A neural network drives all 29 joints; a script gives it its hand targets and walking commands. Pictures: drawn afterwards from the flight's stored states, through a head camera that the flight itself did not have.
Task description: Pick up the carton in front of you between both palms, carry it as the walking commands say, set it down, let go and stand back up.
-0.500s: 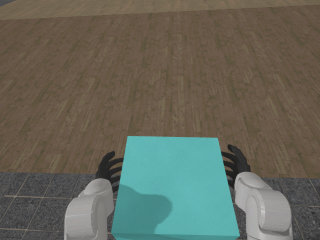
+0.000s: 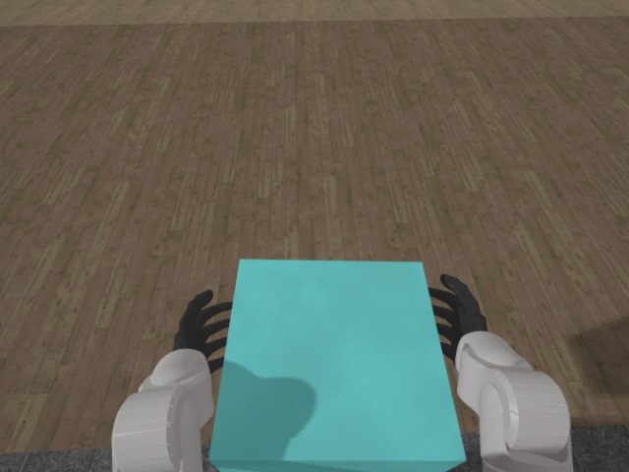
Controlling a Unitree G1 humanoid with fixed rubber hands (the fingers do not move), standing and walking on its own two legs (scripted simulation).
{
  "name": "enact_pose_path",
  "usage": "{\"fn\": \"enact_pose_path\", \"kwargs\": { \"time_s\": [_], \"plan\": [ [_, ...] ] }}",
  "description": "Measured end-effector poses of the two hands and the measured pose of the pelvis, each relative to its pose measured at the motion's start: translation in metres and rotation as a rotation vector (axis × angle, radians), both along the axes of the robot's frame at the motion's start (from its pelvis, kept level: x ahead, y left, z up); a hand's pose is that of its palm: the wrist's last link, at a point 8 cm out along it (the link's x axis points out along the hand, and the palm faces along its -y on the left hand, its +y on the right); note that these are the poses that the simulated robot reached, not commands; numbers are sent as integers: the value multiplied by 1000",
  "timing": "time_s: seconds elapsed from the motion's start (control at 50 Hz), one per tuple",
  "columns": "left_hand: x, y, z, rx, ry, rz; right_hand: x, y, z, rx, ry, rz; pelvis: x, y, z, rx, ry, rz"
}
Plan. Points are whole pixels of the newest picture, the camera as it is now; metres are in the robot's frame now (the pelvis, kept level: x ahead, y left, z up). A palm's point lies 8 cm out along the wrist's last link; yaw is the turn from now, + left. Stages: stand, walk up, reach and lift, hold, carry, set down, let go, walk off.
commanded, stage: carry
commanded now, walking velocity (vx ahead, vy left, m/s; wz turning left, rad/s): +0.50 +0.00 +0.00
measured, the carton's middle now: (327, 385) +0.25 +0.00 +0.01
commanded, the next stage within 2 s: none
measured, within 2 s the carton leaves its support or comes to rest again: neither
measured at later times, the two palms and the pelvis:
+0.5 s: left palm (240, 118) +0.66 +0.13 +0.15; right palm (409, 110) +0.68 -0.17 +0.15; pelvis +0.33 -0.04 +0.00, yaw +2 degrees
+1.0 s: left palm (258, 40) +1.05 +0.12 +0.15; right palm (380, 39) +1.03 -0.18 +0.15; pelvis +0.67 +0.00 +0.03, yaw +0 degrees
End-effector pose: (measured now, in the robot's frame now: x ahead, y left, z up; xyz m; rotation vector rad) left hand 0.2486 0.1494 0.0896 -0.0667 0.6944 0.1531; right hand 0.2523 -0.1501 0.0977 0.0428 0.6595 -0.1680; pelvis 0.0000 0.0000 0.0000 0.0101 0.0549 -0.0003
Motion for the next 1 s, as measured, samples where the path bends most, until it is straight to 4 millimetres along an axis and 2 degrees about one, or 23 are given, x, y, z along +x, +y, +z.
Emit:
{"fn": "enact_pose_path", "kwargs": {
  "time_s": [0.14,0.22,0.28,0.34,0.42,0.52,0.6,0.68,0.76,0.84,0.88,0.92,1.0],
  "plan": [
    [93,3,34,-9,-52,-25,85,3,36,-3,-51,-28,84,7,25,-37,18,5],
    [149,4,54,-12,-120,5,148,4,57,5,-119,-5,140,2,26,-38,16,14],
    [198,2,64,-15,-164,35,203,2,65,26,-163,10,184,-5,20,-25,8,18],
    [256,-6,70,13,-195,41,265,-6,65,41,-193,19,231,-15,8,-8,-2,29],
    [342,-17,71,70,-200,49,357,-18,55,35,-197,68,291,-30,-14,-16,-16,41],
    [423,-21,63,69,-77,79,448,-21,48,49,-75,88,340,-43,1,-3,5,43],
    [487,-23,70,32,-72,101,511,-23,56,82,-69,59,383,-47,13,6,24,39],
    [555,-25,79,16,-94,94,573,-25,67,89,-93,39,435,-44,18,7,40,29],
    [622,-23,81,6,-102,79,634,-24,70,84,-102,17,496,-35,17,2,49,12],
    [691,-17,73,-12,-110,53,695,-18,66,64,-113,-13,565,-21,6,-4,38,-1],
    [726,-17,64,-33,-99,21,721,-18,61,40,-101,-35,596,-15,4,15,26,1],
    [754,-20,57,-36,-65,-1,742,-20,54,37,-66,-59,620,-9,10,9,28,5],
    [804,-26,60,-51,-40,-16,782,-26,53,55,-41,-101,666,-2,29,-12,43,6]
  ]
}}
